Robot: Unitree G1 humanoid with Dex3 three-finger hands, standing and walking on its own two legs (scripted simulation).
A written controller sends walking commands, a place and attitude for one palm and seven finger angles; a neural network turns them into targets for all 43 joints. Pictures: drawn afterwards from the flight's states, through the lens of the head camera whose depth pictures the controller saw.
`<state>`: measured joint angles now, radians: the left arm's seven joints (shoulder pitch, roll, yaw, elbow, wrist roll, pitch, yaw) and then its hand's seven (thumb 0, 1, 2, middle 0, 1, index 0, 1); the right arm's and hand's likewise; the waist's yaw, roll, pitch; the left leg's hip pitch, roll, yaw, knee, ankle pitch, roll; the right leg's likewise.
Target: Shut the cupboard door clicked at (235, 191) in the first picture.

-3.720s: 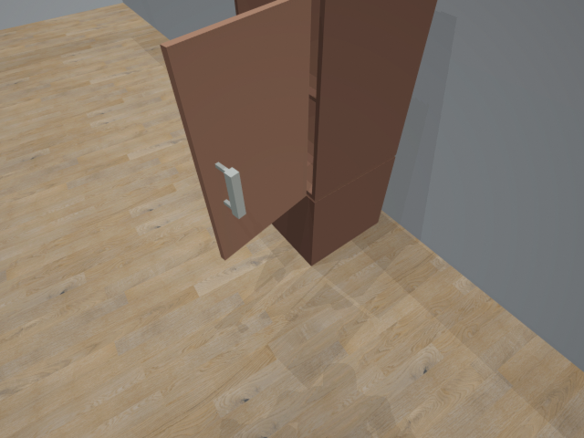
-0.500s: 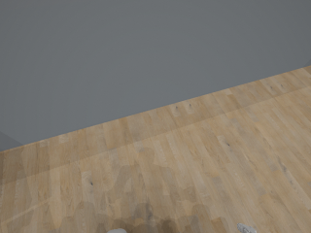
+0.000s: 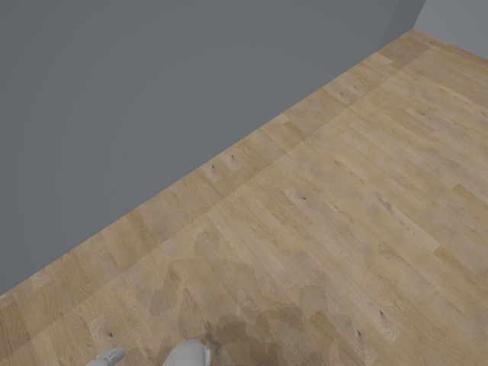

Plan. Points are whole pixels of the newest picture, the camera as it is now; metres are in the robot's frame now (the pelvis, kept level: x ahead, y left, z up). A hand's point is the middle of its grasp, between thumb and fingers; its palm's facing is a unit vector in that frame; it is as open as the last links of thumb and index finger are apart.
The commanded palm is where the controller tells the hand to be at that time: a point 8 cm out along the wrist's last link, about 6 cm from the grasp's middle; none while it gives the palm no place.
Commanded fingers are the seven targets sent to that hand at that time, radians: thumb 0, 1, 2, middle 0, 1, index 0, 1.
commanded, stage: walk around to get in front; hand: left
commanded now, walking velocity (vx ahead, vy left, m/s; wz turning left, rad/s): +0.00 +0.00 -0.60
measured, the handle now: out of the picture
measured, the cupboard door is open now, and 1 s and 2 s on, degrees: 100 100 100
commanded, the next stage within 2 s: walk to a spot facing it in 1.48 s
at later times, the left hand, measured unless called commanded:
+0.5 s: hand (161, 330) +0.19 +0.17 -0.16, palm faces -0.30 -0.93 -0.23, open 7.4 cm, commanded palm none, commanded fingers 0.00 0.90 0.90 -0.20 -0.30 -0.20 -0.30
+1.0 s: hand (197, 306) +0.24 +0.12 -0.19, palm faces -0.48 -0.86 -0.18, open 7.4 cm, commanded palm none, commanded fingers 0.00 0.90 0.90 -0.20 -0.30 -0.20 -0.30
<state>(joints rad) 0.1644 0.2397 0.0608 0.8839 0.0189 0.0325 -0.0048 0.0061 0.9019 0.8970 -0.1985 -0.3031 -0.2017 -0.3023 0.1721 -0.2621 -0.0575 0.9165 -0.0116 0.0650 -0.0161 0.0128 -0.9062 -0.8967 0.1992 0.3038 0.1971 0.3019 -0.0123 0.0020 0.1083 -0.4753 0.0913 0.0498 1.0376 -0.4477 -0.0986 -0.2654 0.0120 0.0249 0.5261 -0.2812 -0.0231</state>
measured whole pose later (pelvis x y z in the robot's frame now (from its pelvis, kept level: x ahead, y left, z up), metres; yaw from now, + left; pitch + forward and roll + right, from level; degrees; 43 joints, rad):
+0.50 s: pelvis +0.02 +0.00 +0.00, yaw -18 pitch +1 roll -2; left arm 0.14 0.27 0.08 0.89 0.02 0.07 -0.05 0.01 0.91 0.90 -0.19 -0.30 -0.20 -0.30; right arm 0.25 -0.22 -0.03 0.90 -0.04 0.02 -0.01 0.01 -0.90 -0.90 0.20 0.30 0.20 0.30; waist -0.02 0.01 0.09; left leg -0.23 0.18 0.20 0.53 -0.29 -0.05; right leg -0.36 -0.03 -0.08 0.78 -0.46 0.04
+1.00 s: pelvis +0.16 -0.06 -0.01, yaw -35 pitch +1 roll -1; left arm 0.37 0.22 0.07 1.03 0.01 0.00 -0.03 0.01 0.90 0.90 -0.20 -0.30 -0.20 -0.30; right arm 0.09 -0.21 -0.03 0.86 -0.04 -0.06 0.01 0.01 -0.90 -0.90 0.20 0.30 0.20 0.30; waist 0.05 -0.04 0.05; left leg -0.39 0.06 0.09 0.60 -0.21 -0.01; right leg -0.20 0.04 0.09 0.81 -0.50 -0.02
